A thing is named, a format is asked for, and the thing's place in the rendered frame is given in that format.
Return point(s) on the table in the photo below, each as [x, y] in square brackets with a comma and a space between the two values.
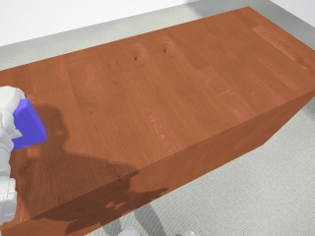
[133, 119]

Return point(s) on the robot left shin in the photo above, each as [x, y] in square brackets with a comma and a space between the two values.
[131, 228]

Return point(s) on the left robot hand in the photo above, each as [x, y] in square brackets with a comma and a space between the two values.
[9, 99]

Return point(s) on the sponge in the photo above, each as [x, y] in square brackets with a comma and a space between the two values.
[29, 125]

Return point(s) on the left robot upper arm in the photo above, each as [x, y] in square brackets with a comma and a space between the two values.
[8, 199]

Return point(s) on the robot left forearm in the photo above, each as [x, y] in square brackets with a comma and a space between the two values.
[6, 144]

